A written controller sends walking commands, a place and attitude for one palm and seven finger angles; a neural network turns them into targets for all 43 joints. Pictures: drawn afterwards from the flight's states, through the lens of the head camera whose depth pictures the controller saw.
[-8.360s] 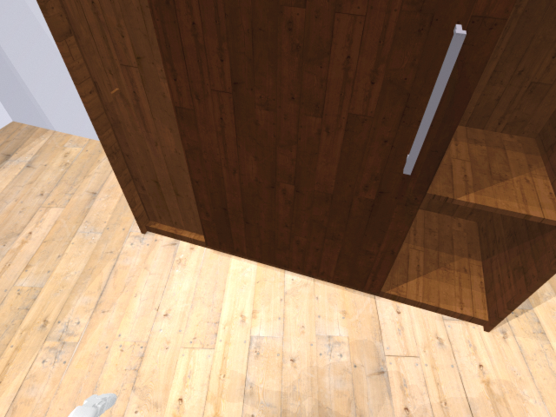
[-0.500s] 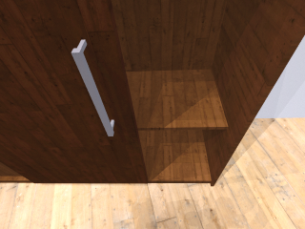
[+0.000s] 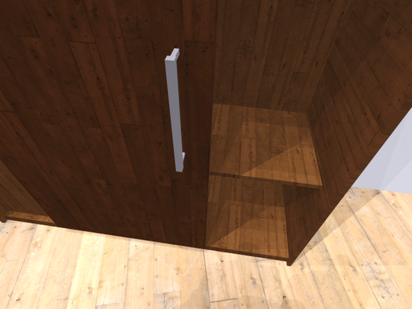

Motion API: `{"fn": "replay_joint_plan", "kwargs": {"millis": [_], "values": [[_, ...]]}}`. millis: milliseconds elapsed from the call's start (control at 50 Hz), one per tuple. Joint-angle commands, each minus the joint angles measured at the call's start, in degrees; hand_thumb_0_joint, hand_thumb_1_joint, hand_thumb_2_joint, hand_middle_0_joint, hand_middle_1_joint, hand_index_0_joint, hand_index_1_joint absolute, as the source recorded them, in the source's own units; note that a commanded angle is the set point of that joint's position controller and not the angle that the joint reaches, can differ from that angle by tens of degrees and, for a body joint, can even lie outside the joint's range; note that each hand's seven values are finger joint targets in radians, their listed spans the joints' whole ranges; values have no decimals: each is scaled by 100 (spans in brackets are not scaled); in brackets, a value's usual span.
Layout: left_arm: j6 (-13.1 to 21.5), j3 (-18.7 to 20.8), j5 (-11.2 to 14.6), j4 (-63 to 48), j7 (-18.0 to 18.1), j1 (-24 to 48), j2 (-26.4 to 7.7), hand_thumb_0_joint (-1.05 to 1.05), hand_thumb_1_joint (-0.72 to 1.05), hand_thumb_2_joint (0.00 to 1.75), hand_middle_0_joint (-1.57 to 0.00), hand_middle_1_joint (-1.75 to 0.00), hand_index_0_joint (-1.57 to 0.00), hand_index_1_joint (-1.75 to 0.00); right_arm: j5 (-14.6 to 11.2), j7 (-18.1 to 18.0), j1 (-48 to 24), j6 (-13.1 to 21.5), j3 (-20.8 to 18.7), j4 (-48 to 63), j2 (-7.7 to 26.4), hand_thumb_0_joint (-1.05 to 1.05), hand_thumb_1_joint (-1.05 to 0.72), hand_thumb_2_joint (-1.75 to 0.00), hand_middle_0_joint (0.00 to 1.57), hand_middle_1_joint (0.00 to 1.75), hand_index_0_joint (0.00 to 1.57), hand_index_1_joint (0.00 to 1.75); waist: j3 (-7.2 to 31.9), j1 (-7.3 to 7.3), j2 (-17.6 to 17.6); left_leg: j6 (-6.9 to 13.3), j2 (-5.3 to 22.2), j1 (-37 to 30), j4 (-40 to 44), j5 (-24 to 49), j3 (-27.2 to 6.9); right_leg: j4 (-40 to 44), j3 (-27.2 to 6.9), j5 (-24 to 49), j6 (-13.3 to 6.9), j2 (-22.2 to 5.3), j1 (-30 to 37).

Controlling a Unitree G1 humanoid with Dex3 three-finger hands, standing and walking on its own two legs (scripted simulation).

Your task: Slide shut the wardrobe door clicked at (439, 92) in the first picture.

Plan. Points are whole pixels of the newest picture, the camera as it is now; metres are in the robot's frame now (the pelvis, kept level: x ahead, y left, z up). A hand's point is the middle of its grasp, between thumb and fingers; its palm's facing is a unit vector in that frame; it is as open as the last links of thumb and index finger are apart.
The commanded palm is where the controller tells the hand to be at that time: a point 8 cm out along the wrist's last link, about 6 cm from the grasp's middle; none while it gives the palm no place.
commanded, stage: come to a stop and stand still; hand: left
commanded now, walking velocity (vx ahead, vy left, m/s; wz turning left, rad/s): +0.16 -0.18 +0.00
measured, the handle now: (177, 119) +0.50 +0.14 +0.10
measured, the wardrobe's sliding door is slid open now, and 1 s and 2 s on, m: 0.40 0.40 0.40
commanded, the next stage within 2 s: look again from close up in 0.90 s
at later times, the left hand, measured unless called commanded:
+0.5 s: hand out of the picture +0.03 +0.18 -0.18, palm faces -0.06 -0.97 -0.24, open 7.3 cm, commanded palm none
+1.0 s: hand out of the picture +0.01 +0.15 -0.17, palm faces +0.03 -0.97 -0.23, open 7.3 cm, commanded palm none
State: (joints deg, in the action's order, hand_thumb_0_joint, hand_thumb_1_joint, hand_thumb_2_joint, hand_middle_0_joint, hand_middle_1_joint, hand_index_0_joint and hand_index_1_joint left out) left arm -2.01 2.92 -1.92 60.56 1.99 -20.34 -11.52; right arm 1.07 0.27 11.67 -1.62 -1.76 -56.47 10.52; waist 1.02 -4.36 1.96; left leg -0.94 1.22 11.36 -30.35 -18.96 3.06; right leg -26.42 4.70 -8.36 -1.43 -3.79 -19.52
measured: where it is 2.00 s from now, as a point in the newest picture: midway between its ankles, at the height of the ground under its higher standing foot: outside the picture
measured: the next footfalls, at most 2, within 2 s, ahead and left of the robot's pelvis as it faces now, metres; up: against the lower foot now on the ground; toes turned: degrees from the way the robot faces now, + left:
left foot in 0.02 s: +0.01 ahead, +0.13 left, +0.00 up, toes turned +1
right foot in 0.42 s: +0.03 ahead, -0.10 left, +0.00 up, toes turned -2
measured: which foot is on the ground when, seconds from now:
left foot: up 0.00-0.00, down 0.02-1.00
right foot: down 0.00-0.02, up 0.04-0.40, down 0.42-1.00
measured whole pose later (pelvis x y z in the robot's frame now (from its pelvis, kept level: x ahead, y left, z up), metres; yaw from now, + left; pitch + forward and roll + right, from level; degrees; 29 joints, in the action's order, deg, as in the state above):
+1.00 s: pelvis +0.00 -0.02 +0.00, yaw +0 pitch -1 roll +1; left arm 1.4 -0.1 -0.4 63.2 1.8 -17.2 -7.9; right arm 0.9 -2.0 16.7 0.7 0.7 -63.4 9.5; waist -0.7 0.2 -2.1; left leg -2.4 1.8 8.3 -26.9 -17.5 0.1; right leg -30.1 2.8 -17.5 -3.2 1.3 -11.6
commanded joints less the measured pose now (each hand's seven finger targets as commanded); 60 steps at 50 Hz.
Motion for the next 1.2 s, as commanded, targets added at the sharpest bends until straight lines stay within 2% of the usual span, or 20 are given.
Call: {"fn": "replay_joint_plan", "kwargs": {"millis": [0, 20, 40, 80, 140, 280, 340, 360, 380, 400, 420, 440, 460, 480, 500, 540, 560, 600, 680, 1180], "values": [[123, -6, 78, -376, -46, 105, -46, 0, 90, 90, -20, -30, -20, -30, 107, -111, 1541, 168, -72, -209, 583, 0, -90, -90, 20, 30, 20, 30, -544, 636, -1698, 506, 1260, -456, 2292, -1437, -1659, -1253, -184, -2016, 91, 368, -1265], [147, 6, 49, -485, -51, 205, -69, 0, 90, 90, -20, -30, -20, -30, 106, -166, 1291, 134, -86, -28, 726, 0, -90, -90, 20, 30, 20, 30, -1089, 590, -1525, 873, 1825, 514, 2613, -1744, -2193, -2245, -210, -1792, 65, 398, -1355], [158, 50, 22, -466, -87, 156, -73, 0, 90, 90, -20, -30, -20, -30, 149, -163, 897, 147, -44, 48, 771, 0, -90, -90, 20, 30, 20, 30, -1017, 412, -1224, 1074, 1823, 892, 2629, -1722, -2140, -2983, -509, -1454, 31, 304, -1293], [125, 100, -24, -219, -139, -97, -161, 0, 90, 90, -20, -30, -20, -30, 74, -201, 516, 277, 35, 26, 424, 0, -90, -90, 20, 30, 20, 30, -1028, 172, -978, 892, 1353, 762, 2409, -945, -1542, -3713, -679, -822, 77, 273, -1371], [165, 91, -15, -162, -199, -102, -146, 0, 90, 90, -20, -30, -20, -30, 59, -255, 891, 399, 75, -85, 359, 0, -90, -90, 20, 30, 20, 30, -937, 291, -773, 1016, 1238, 338, 2098, 104, -1245, -4229, -614, -661, 108, 272, -1603], [171, -42, 67, -399, -148, 472, 36, 0, 90, 90, -20, -30, -20, -30, 123, -331, 1599, 412, 3, -482, 423, 0, -90, -90, 20, 30, 20, 30, -551, 585, -1055, 1151, 1413, -305, 1405, 2482, -1142, -2116, -389, -1512, 118, 115, -785], [244, -47, 129, -275, -86, 197, 155, 0, 90, 90, -20, -30, -20, -30, 96, -316, 1576, 321, -6, -570, 440, 0, -90, -90, 20, 30, 20, 30, -319, 445, -1036, 951, 1255, -76, 893, 2550, -1095, -475, -283, -1193, 59, 282, 333], [320, -128, 52, 277, 99, -323, -181, 0, 90, 90, -20, -30, -20, -30, -54, -228, 624, 412, -67, -337, 739, 0, -90, -90, 20, 30, 20, 30, -370, 42, -660, 491, 1070, 570, -277, 2193, -359, 2, -670, 197, -36, -138, 760], [384, -102, 67, 65, 66, -520, -430, 0, 90, 90, -20, -30, -20, -30, -15, -161, 704, 352, 44, -4, 63, 0, -90, -90, 20, 30, 20, 30, -497, 161, 715, 216, 235, 1291, -877, -345, -64, 712, -1705, -257, -230, -613, 662], [430, -115, 62, -57, 61, -299, -448, 0, 90, 90, -20, -30, -20, -30, 35, -136, 983, 318, 89, 3, -43, 0, -90, -90, 20, 30, 20, 30, -194, 444, 429, 173, 90, 1100, -1446, -935, -25, 772, -2004, 376, -647, -1081, 614], [487, -94, 100, -56, 27, -90, -626, 0, 90, 90, -20, -30, -20, -30, 68, -102, 1192, 274, 131, -42, -176, 0, -90, -90, 20, 30, 20, 30, 326, 497, -42, 231, 71, 1045, -1406, -1108, 52, 673, -1665, 748, -864, -1147, 1143], [463, -47, 44, -118, 21, 54, -568, 0, 90, 90, -20, -30, -20, -30, 65, -73, 1242, 350, 103, -44, -224, 0, -90, -90, 20, 30, 20, 30, 493, 597, -226, 200, -85, 1081, -1048, -719, 157, -29, -1098, 2749, -759, -693, 1702], [522, -1, 94, 19, 76, -59, -491, 0, 90, 90, -20, -30, -20, -30, 13, -103, 1361, 373, 109, -194, -130, 0, -90, -90, 20, 30, 20, 30, 1048, 580, 1164, 211, 33, 1029, -703, -417, 0, -432, -1181, 3573, -692, -645, 2222], [520, -82, 153, 62, 113, 131, -314, 0, 90, 90, -20, -30, -20, -30, -13, -154, 1492, 376, 106, -302, 42, 0, -90, -90, 20, 30, 20, 30, 1119, 664, 1474, 230, 90, 643, -415, 50, -114, -543, -980, 3255, -580, -614, 2068], [481, -136, 171, -2, 126, 290, -188, 0, 90, 90, -20, -30, -20, -30, -35, -176, 1554, 383, 113, -338, 72, 0, -90, -90, 20, 30, 20, 30, 984, 700, 957, 229, 156, 127, 9, 658, -289, -565, -890, 2308, -446, -500, 1596], [369, -148, 145, -76, 77, 393, -121, 0, 90, 90, -20, -30, -20, -30, 30, -192, 1282, 388, 119, -428, 209, 0, -90, -90, 20, 30, 20, 30, -78, 567, -1204, 350, 603, 185, 346, 1683, -782, -652, -677, 28, -191, 50, 532], [339, -152, 139, -62, 62, 385, -121, 0, 90, 90, -20, -30, -20, -30, 46, -219, 1150, 353, 121, -430, 213, 0, -90, -90, 20, 30, 20, 30, -532, 501, -1562, 448, 739, 440, 542, 1841, -909, -590, -571, -462, -142, 177, 441], [355, -155, 111, 14, 44, 214, -171, 0, 90, 90, -20, -30, -20, -30, 21, -231, 944, 302, 135, -341, 154, 0, -90, -90, 20, 30, 20, 30, -995, 423, -883, 383, 513, 741, 408, 1304, -756, -205, -810, -240, -205, 79, 354], [427, -157, 120, 38, 26, 316, -308, 0, 90, 90, -20, -30, -20, -30, -6, -234, 1116, 287, 145, -444, 132, 0, -90, -90, 20, 30, 20, 30, -725, 618, 90, 198, 275, 210, 329, 856, -457, 158, -1068, 419, -245, -204, 363], [445, -161, 146, 161, 22, -42, -321, 0, 90, 90, -20, -30, -20, -30, -40, -235, 1017, 319, 202, -764, 179, 0, -90, -90, 20, 30, 20, 30, -404, 463, -154, 157, 300, 63, 746, 1028, -464, 432, -968, 518, -212, -242, 961]]}}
